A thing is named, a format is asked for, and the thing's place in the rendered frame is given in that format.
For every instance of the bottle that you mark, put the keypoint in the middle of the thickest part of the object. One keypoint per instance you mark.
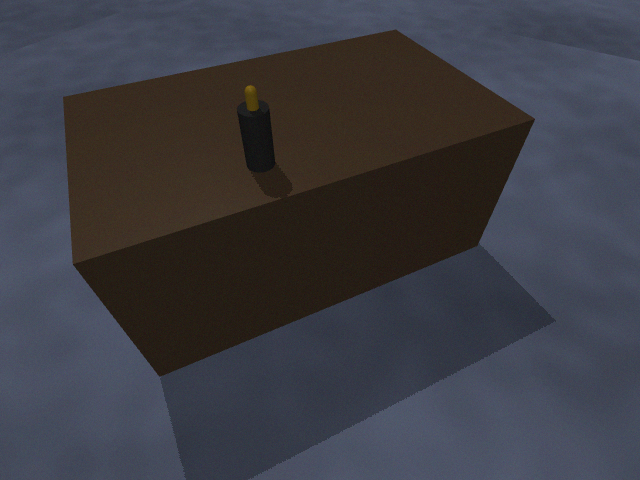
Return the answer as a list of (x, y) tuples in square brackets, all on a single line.
[(256, 132)]

